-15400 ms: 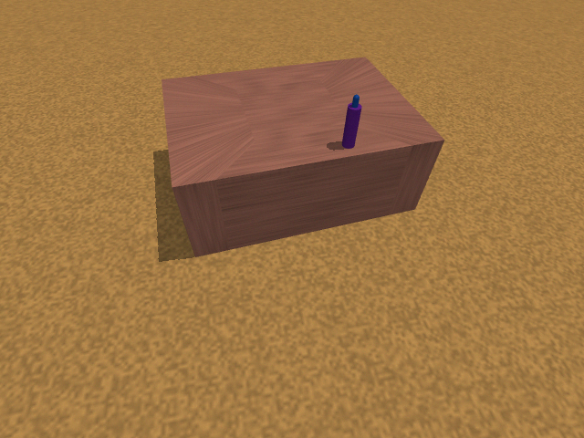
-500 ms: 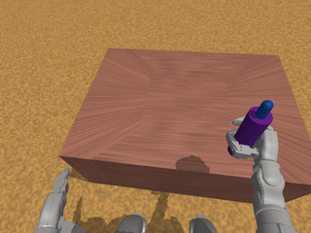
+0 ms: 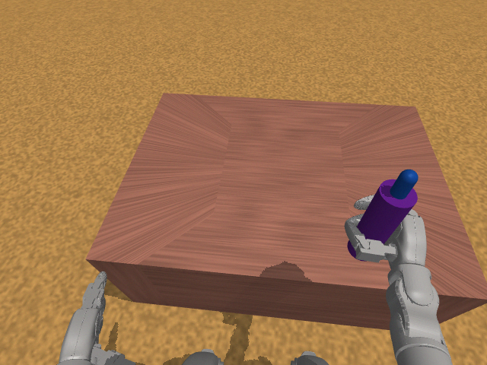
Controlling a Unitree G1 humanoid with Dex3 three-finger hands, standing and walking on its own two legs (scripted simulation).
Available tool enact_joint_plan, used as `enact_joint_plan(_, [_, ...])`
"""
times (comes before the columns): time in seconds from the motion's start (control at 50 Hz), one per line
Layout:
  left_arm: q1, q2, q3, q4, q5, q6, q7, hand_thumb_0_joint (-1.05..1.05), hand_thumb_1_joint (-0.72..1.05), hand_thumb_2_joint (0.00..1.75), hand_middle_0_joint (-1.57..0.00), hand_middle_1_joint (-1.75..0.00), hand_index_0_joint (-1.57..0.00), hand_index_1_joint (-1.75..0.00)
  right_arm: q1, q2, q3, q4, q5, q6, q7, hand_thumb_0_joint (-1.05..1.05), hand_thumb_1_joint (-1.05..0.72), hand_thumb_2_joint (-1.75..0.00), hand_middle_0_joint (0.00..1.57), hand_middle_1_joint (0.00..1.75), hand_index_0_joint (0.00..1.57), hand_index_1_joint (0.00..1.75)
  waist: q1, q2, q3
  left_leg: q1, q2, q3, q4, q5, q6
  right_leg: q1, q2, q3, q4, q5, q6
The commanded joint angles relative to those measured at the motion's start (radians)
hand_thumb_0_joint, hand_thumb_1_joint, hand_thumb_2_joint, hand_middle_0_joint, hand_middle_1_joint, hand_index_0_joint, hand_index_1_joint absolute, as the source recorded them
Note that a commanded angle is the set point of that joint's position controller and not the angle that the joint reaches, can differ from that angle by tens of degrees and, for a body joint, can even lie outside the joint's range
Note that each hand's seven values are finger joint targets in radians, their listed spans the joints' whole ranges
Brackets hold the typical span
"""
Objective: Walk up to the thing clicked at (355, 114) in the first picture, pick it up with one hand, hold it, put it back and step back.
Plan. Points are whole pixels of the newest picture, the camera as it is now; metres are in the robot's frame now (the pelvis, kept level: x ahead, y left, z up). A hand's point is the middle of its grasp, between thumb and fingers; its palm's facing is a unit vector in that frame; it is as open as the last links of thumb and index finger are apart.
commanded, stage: lift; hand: right
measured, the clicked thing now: (382, 217) +0.34 -0.18 +0.08
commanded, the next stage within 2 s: hold in 0.10 s
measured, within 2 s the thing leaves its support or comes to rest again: neither
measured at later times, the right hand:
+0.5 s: hand (376, 234) +0.32 -0.17 +0.06, palm faces +0.10 +0.99 +0.00, open 6.8 cm
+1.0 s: hand (372, 229) +0.33 -0.17 +0.07, palm faces +0.10 +0.99 +0.01, open 6.8 cm
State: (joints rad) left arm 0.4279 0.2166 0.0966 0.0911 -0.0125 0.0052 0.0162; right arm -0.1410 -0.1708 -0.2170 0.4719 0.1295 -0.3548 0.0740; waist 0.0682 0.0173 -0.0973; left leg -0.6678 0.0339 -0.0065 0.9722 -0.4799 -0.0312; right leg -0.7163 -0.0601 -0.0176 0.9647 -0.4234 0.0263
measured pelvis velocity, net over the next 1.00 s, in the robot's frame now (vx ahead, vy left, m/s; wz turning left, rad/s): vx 0.00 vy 0.00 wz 0.00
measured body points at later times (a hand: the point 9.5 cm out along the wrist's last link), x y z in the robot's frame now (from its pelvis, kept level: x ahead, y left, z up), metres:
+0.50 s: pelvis +0.00 +0.00 +0.01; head +0.03 -0.01 +0.46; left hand +0.15 +0.26 -0.02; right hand +0.31 -0.23 +0.06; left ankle +0.00 +0.14 -0.68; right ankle +0.03 -0.14 -0.68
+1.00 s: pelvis +0.00 +0.00 +0.02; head +0.03 +0.00 +0.47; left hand +0.15 +0.26 -0.02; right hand +0.32 -0.22 +0.07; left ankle +0.00 +0.14 -0.68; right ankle +0.03 -0.14 -0.68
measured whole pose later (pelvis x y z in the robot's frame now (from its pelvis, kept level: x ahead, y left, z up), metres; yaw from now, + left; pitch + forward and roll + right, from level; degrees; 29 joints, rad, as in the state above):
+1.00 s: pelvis +0.00 +0.00 +0.02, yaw +0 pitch +6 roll +0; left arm 0.36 0.21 0.09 0.27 -0.02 -0.04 0.04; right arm -0.10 -0.16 -0.18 0.43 0.16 -0.33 0.07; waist 0.05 0.01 -0.06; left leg -0.53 0.04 -0.01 0.84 -0.42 -0.03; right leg -0.57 -0.06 -0.03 0.83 -0.37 0.03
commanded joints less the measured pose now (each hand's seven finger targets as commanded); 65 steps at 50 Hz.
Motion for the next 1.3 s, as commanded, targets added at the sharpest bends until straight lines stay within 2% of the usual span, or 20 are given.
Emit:
enact_joint_plan(0.0, [-0.013,0.114,0.064,-0.166,0.002,-0.06,0.014,0.0,-0.54,0.04,-0.04,-0.05,-0.05,-0.04,-0.288,-0.118,-0.013,-0.291,0.026,-0.085,-0.003,0.0,-0.54,-1.3,1.37,1.42,1.38,1.42,-0.004,-0.029,-0.278,0.082,-0.034,0.027,-0.158,0.286,0.023,0.232,0.04,-0.006,-0.14,0.199,-0.032])
enact_joint_plan(0.04, [-0.029,0.134,0.078,-0.169,0.001,-0.057,0.02,0.0,-0.53,0.03,-0.04,-0.05,-0.05,-0.04,-0.3,-0.163,-0.044,-0.293,0.024,-0.089,-0.009,0.0,-0.56,-1.29,1.37,1.42,1.38,1.42,-0.008,-0.04,-0.261,0.083,-0.033,0.023,-0.169,0.27,0.024,0.242,0.038,-0.01,-0.146,0.185,-0.03])
enact_joint_plan(0.08, [-0.014,0.141,0.085,-0.161,0.001,-0.061,0.02,0.0,-0.53,0.04,-0.04,-0.05,-0.05,-0.04,-0.278,-0.113,0.003,-0.302,0.027,-0.081,-0.002,0.0,-0.53,-1.3,1.36,1.42,1.38,1.42,0.003,-0.011,-0.289,0.094,-0.035,0.028,-0.169,0.295,0.02,0.265,0.037,-0.006,-0.151,0.209,-0.032])
enact_joint_plan(0.12, [-0.027,0.163,0.105,-0.162,-0.002,-0.061,0.026,0.0,-0.54,0.04,-0.04,-0.05,-0.05,-0.04,-0.284,-0.175,-0.05,-0.308,0.031,-0.078,-0.01,0.0,-0.54,-1.31,1.36,1.42,1.38,1.42,-0.005,-0.015,-0.264,0.107,-0.032,0.023,-0.189,0.273,0.019,0.252,0.039,-0.009,-0.157,0.185,-0.034])
enact_joint_plan(0.14, [-0.031,0.131,0.076,-0.152,-0.002,-0.063,0.022,0.0,-0.54,0.04,-0.04,-0.05,-0.05,-0.04,-0.25,-0.117,-0.004,-0.295,0.029,-0.069,-0.008,0.0,-0.51,-1.31,1.36,1.43,1.38,1.43,-0.016,-0.018,-0.262,0.109,-0.031,0.025,-0.187,0.286,0.019,0.263,0.04,-0.01,-0.163,0.199,-0.033])
enact_joint_plan(0.42, [-0.079,0.161,0.096,-0.099,-0.007,-0.077,0.036,0.0,-0.54,0.04,-0.04,-0.05,-0.05,-0.05,-0.254,-0.149,-0.016,-0.353,0.042,-0.057,-0.01,0.0,-0.54,-1.3,1.37,1.42,1.38,1.42,-0.018,-0.025,-0.251,0.135,-0.037,0.038,-0.22,0.259,0.024,0.312,0.033,-0.001,-0.22,0.18,-0.026])
enact_joint_plan(0.46, [-0.033,0.12,0.068,-0.03,-0.005,-0.073,0.032,0.0,-0.53,0.04,-0.04,-0.05,-0.05,-0.05,-0.242,-0.101,0.026,-0.332,0.042,-0.051,-0.005,0.0,-0.55,-1.31,1.38,1.43,1.39,1.43,-0.011,-0.033,-0.195,0.114,-0.036,0.037,-0.223,0.244,0.024,0.294,0.034,-0.006,-0.226,0.163,-0.026])
enact_joint_plan(0.52, [-0.102,0.135,0.066,-0.079,-0.007,-0.084,0.039,0.0,-0.54,0.04,-0.05,-0.05,-0.05,-0.05,-0.27,-0.157,-0.024,-0.333,0.047,-0.054,-0.01,0.0,-0.55,-1.31,1.37,1.43,1.39,1.43,-0.021,-0.012,-0.188,0.133,-0.035,0.033,-0.245,0.216,0.023,0.282,0.035,-0.006,-0.233,0.137,-0.031])
enact_joint_plan(0.56, [-0.072,0.122,0.059,-0.039,-0.003,-0.084,0.037,0.0,-0.53,0.04,-0.04,-0.05,-0.05,-0.05,-0.258,-0.109,0.018,-0.308,0.045,-0.051,-0.006,0.0,-0.54,-1.32,1.38,1.43,1.39,1.43,-0.013,-0.015,-0.174,0.125,-0.033,0.029,-0.247,0.229,0.022,0.288,0.037,-0.011,-0.231,0.147,-0.031])
enact_joint_plan(0.6, [-0.08,0.165,0.102,-0.075,-0.007,-0.093,0.045,0.0,-0.53,0.04,-0.04,-0.05,-0.05,-0.05,-0.275,-0.152,-0.019,-0.342,0.047,-0.052,-0.006,0.0,-0.53,-1.31,1.37,1.43,1.39,1.43,-0.006,-0.003,-0.243,0.142,-0.034,0.03,-0.246,0.261,0.02,0.334,0.034,-0.008,-0.229,0.18,-0.032])
enact_joint_plan(0.86, [-0.11,0.151,0.082,-0.033,-0.002,-0.106,0.042,0.0,-0.53,0.04,-0.04,-0.05,-0.05,-0.05,-0.285,-0.156,-0.019,-0.346,0.045,-0.063,-0.006,0.0,-0.5,-1.31,1.35,1.42,1.37,1.42,-0.019,-0.007,-0.255,0.188,-0.032,0.025,-0.268,0.285,0.02,0.338,0.039,-0.013,-0.244,0.202,-0.032])
enact_joint_plan(0.9, [-0.093,0.111,0.048,0.021,0.0,-0.103,0.036,0.0,-0.54,0.04,-0.05,-0.05,-0.05,-0.05,-0.234,-0.108,0.013,-0.287,0.048,-0.061,-0.006,0.0,-0.53,-1.33,1.37,1.44,1.39,1.44,-0.031,-0.022,-0.193,0.186,-0.031,0.025,-0.268,0.295,0.019,0.318,0.043,-0.018,-0.242,0.215,-0.029])
enact_joint_plan(0.92, [-0.087,0.144,0.087,0.019,-0.002,-0.104,0.041,0.0,-0.53,0.04,-0.05,-0.05,-0.05,-0.05,-0.259,-0.126,-0.004,-0.312,0.051,-0.064,-0.006,0.0,-0.53,-1.33,1.38,1.45,1.4,1.45,-0.016,-0.01,-0.217,0.182,-0.032,0.026,-0.267,0.306,0.019,0.333,0.04,-0.015,-0.241,0.223,-0.032])
enact_joint_plan(0.98, [-0.141,0.157,0.081,-0.053,-0.002,-0.113,0.044,0.0,-0.54,0.05,-0.05,-0.05,-0.05,-0.05,-0.277,-0.163,-0.036,-0.323,0.048,-0.071,-0.012,0.0,-0.53,-1.32,1.37,1.44,1.39,1.44,-0.015,0.013,-0.24,0.195,-0.032,0.02,-0.281,0.293,0.016,0.342,0.039,-0.015,-0.242,0.209,-0.035])
enact_joint_plan(1.0, [-0.121,0.137,0.066,-0.02,-0.001,-0.11,0.043,0.0,-0.54,0.04,-0.05,-0.05,-0.05,-0.05,-0.241,-0.127,-0.002,-0.297,0.043,-0.071,-0.012,0.0,-0.53,-1.33,1.38,1.44,1.4,1.44,-0.02,0.007,-0.208,0.191,-0.032,0.021,-0.276,0.301,0.018,0.338,0.04,-0.017,-0.247,0.217,-0.032])
enact_joint_plan(1.08, [-0.102,0.139,0.069,-0.038,-0.002,-0.113,0.043,0.0,-0.54,0.04,-0.05,-0.05,-0.05,-0.05,-0.27,-0.155,-0.027,-0.339,0.047,-0.08,-0.005,0.0,-0.51,-1.31,1.36,1.43,1.38,1.43,-0.019,0.001,-0.285,0.217,-0.031,0.024,-0.264,0.367,0.014,0.378,0.041,-0.013,-0.234,0.282,-0.033])
enact_joint_plan(1.14, [-0.046,0.106,0.054,0.097,0.002,-0.106,0.036,0.0,-0.54,0.04,-0.05,-0.05,-0.05,-0.05,-0.214,-0.087,0.033,-0.254,0.047,-0.074,0.005,0.0,-0.54,-1.31,1.37,1.42,1.38,1.42,-0.015,-0.043,-0.166,0.166,-0.032,0.029,-0.257,0.354,0.019,0.333,0.04,-0.017,-0.24,0.273,-0.028])
enact_joint_plan(1.2, [-0.117,0.122,0.055,-0.004,0.002,-0.113,0.037,0.0,-0.54,0.04,-0.05,-0.05,-0.05,-0.05,-0.265,-0.148,-0.015,-0.33,0.042,-0.083,0.002,0.0,-0.51,-1.33,1.37,1.44,1.39,1.44,-0.02,-0.028,-0.276,0.212,-0.029,0.023,-0.254,0.413,0.015,0.379,0.039,-0.017,-0.224,0.327,-0.033])
enact_joint_plan(1.26, [-0.084,0.124,0.062,0.041,0.0,-0.108,0.032,0.0,-0.54,0.04,-0.05,-0.06,-0.05,-0.05,-0.204,-0.098,0.022,-0.28,0.046,-0.074,0.007,0.0,-0.52,-1.32,1.36,1.43,1.38,1.43,-0.016,-0.006,-0.216,0.198,-0.03,0.026,-0.258,0.399,0.014,0.346,0.041,-0.018,-0.232,0.308,-0.035])
enact_joint_plan(1.28, [-0.113,0.144,0.075,0.013,-0.001,-0.107,0.035,0.0,-0.54,0.04,-0.05,-0.06,-0.05,-0.05,-0.25,-0.161,-0.032,-0.319,0.047,-0.079,-0.001,0.0,-0.54,-1.33,1.38,1.44,1.4,1.44,-0.026,-0.008,-0.242,0.215,-0.027,0.022,-0.267,0.392,0.012,0.351,0.043,-0.019,-0.232,0.298,-0.036])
